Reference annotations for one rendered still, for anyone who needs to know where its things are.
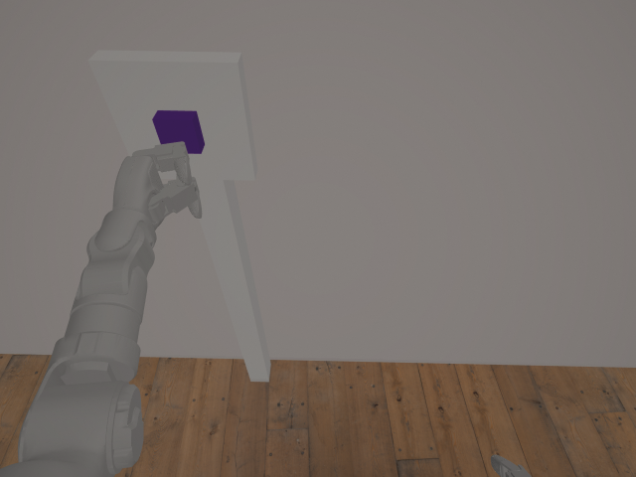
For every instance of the button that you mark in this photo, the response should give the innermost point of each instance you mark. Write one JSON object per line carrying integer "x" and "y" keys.
{"x": 176, "y": 125}

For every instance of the panel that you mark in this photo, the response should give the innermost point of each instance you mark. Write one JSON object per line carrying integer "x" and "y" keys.
{"x": 135, "y": 84}

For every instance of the left robot upper arm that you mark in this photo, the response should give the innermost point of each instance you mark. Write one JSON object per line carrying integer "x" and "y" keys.
{"x": 82, "y": 430}

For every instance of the robot right hand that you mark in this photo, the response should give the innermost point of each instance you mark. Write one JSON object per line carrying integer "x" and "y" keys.
{"x": 505, "y": 468}

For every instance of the robot left forearm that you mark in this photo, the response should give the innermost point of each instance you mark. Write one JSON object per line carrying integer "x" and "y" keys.
{"x": 100, "y": 344}

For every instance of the robot left hand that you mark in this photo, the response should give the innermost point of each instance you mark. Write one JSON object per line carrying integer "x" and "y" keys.
{"x": 138, "y": 185}

